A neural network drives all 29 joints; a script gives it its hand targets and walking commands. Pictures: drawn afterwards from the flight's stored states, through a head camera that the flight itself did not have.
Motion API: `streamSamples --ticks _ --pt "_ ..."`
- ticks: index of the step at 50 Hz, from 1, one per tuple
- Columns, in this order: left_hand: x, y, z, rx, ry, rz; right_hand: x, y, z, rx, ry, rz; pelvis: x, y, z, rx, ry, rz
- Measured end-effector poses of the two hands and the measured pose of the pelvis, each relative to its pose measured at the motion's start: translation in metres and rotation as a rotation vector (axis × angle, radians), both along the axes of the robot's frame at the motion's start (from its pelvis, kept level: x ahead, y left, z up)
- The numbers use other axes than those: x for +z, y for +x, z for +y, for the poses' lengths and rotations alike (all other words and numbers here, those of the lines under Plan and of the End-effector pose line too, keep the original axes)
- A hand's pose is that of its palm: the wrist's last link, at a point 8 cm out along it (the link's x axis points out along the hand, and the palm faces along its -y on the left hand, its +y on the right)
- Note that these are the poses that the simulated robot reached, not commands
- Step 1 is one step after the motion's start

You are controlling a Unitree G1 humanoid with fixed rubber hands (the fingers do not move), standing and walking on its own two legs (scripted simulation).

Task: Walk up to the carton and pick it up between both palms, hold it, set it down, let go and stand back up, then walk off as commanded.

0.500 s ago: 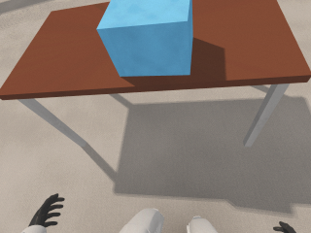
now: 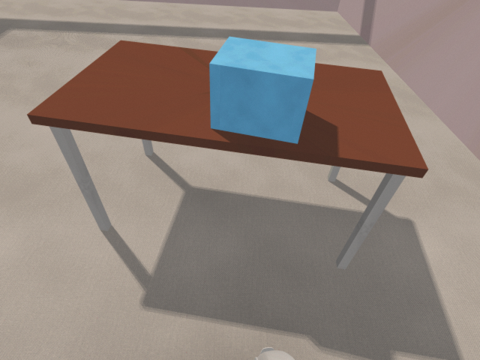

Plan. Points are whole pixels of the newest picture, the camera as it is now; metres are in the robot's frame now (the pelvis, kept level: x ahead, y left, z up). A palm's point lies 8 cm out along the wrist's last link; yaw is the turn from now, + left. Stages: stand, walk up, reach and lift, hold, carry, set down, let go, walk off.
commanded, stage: walk off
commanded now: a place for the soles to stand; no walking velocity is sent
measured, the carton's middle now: (262, 89) +0.90 -0.06 +0.03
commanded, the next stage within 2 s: none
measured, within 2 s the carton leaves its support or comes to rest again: neither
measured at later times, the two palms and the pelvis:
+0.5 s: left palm out of the picture -0.01 +0.34 -0.03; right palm out of the picture +0.05 -0.33 -0.09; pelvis -0.02 +0.00 +0.02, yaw -5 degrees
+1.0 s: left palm out of the picture +0.16 +0.32 -0.11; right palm out of the picture +0.09 -0.31 -0.10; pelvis +0.04 +0.02 -0.01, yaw -5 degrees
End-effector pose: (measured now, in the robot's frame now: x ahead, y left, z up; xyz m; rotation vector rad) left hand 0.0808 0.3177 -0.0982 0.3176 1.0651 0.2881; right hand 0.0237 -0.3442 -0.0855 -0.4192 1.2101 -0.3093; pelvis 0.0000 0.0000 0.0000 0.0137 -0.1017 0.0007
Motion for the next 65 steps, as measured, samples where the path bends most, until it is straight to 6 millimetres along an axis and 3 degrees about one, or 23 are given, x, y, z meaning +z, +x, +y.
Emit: streamSamples --ticks 4,11,17,23,29,34,38,42,45,48,53,59,65 --pt "-0.004 -0.02 0.004 -0.004 -0.034 0.015 0.015 -0.01 0.014 -0.013 -0.007 -0.044 0.009 -0.012 0.003 0.001 -0.029 0.019" --pt "0.002 -0.063 0.01 -0.031 -0.021 0.076 0.026 0.024 0.028 0.056 0.046 -0.213 0.013 -0.03 0.001 -0.038 -0.023 0.069" --pt "0.027 -0.082 0.006 -0.053 0.056 0.06 0.01 0.016 0.007 0.053 0.076 -0.224 0.01 -0.041 -0.006 -0.066 -0.051 0.059" --pt "0.058 -0.102 0.021 -0.021 0.149 0.118 -0.004 0.022 0.013 0.033 0.137 -0.208 0.019 -0.025 -0.001 -0.098 -0.031 0.063" --pt "0.061 -0.067 0.039 -0.036 0.173 0.115 -0.02 0.047 0.034 0.054 0.168 -0.174 0.012 -0.003 0.012 -0.079 -0.033 0.035" --pt "0.028 -0.01 0.049 -0.065 0.122 0.106 -0.032 0.074 0.056 0.052 0.149 -0.154 -0.005 0.026 0.03 -0.081 -0.011 0.029" --pt "0.002 0.041 0.036 -0.122 0.049 0.083 -0.03 0.08 0.067 0.042 0.119 -0.153 -0.01 0.036 0.039 -0.097 0.008 0.031" --pt "-0.007 0.078 0.016 -0.183 -0.006 0.048 -0.02 0.071 0.062 0.015 0.084 -0.113 -0.006 0.036 0.038 -0.106 -0.007 0.043" --pt "-0.014 0.089 0.007 -0.207 -0.019 0.049 -0.017 0.065 0.051 -0.002 0.057 -0.086 -0.007 0.035 0.03 -0.118 0.003 0.045" --pt "-0.017 0.084 0.0 -0.2 -0.017 0.074 -0.016 0.063 0.038 -0.023 0.033 -0.056 -0.007 0.035 0.025 -0.093 -0.039 0.036" --pt "-0.012 0.08 0.01 -0.189 0.01 0.124 -0.01 0.076 0.029 -0.043 0.007 -0.065 -0.004 0.048 0.028 -0.111 -0.003 0.067" --pt "-0.006 0.115 0.024 -0.161 0.029 0.032 -0.01 0.085 0.039 -0.009 0.006 -0.083 -0.006 0.054 0.03 -0.099 0.01 0.063" --pt "-0.002 0.128 0.01 -0.174 0.026 -0.012 -0.008 0.092 0.039 0.0 0.04 -0.101 -0.002 0.053 0.014 -0.096 -0.005 0.067"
